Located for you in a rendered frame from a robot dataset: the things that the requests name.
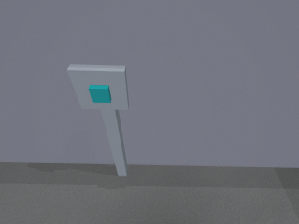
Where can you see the panel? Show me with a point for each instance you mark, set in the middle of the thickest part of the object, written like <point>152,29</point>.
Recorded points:
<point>114,76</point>

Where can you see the button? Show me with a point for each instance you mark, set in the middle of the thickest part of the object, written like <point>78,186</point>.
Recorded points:
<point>100,93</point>

